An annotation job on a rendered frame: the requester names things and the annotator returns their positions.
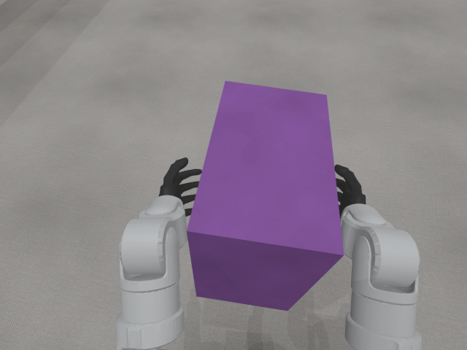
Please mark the robot right hand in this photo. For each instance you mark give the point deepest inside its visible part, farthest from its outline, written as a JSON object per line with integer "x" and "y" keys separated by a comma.
{"x": 351, "y": 188}

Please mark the robot left hand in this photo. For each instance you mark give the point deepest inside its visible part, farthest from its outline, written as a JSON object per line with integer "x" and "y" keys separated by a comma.
{"x": 171, "y": 182}

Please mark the carton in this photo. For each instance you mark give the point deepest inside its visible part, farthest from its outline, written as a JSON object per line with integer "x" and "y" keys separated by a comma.
{"x": 265, "y": 224}

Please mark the robot right forearm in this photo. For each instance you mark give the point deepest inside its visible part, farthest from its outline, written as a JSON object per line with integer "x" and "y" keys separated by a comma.
{"x": 384, "y": 282}

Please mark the robot left forearm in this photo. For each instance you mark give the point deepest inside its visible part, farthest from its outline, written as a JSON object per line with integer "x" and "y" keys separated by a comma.
{"x": 151, "y": 315}

